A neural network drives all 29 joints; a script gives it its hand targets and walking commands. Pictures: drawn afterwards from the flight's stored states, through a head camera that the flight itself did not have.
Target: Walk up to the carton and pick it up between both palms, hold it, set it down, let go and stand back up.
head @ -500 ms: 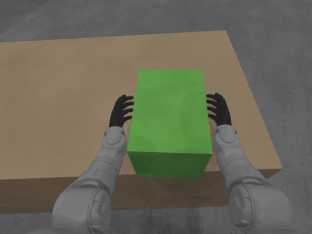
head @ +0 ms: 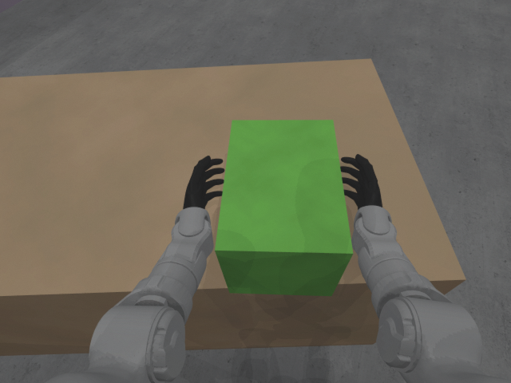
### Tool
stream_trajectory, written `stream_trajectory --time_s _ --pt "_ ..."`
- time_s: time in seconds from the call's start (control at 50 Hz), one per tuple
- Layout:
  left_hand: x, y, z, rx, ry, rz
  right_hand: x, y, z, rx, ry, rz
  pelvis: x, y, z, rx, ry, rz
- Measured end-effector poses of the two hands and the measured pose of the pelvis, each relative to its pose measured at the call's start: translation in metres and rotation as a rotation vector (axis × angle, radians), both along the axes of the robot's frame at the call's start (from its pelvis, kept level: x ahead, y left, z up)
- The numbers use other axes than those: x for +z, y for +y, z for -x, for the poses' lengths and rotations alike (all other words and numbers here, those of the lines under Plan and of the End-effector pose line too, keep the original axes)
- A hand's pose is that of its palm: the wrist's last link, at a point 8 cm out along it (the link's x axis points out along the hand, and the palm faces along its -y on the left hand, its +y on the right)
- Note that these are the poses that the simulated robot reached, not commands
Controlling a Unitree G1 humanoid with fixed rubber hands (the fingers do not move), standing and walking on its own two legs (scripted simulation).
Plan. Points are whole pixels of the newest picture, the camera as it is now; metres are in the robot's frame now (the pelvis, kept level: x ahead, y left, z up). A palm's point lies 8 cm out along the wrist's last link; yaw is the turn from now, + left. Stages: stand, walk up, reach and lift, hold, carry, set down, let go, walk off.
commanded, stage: reach and lift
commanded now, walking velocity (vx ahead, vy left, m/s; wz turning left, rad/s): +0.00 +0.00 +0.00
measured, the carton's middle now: (281, 206) +0.45 -0.03 -0.03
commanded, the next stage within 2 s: none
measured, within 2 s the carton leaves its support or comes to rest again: leaves its support in 0.34 s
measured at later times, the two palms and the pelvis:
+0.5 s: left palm (203, 205) +0.41 +0.09 +0.05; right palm (377, 203) +0.41 -0.19 +0.04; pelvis +0.00 -0.01 +0.00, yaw +1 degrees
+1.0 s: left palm (210, 182) +0.43 +0.08 +0.07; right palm (387, 189) +0.43 -0.20 +0.06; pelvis +0.02 -0.01 +0.00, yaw +0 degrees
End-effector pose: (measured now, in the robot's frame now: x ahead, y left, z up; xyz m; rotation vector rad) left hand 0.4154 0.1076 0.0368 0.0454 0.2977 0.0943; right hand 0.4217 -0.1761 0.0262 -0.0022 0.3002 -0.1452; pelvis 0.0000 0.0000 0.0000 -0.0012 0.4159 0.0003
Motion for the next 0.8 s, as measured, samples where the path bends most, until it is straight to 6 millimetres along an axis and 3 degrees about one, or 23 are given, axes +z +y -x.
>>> stream_trajectory --time_s 0.48,0.8 --pt "0.011 -0.012 0.011 0.012 -0.037 0.019 0.012 -0.011 0.010 0.005 -0.037 0.026 0.000 -0.007 -0.002 0.010 0.014 -0.007" --pt "0.018 -0.033 -0.006 -0.045 -0.044 -0.009 0.009 -0.031 0.009 -0.033 -0.041 0.048 0.000 -0.008 -0.011 -0.008 0.015 -0.005"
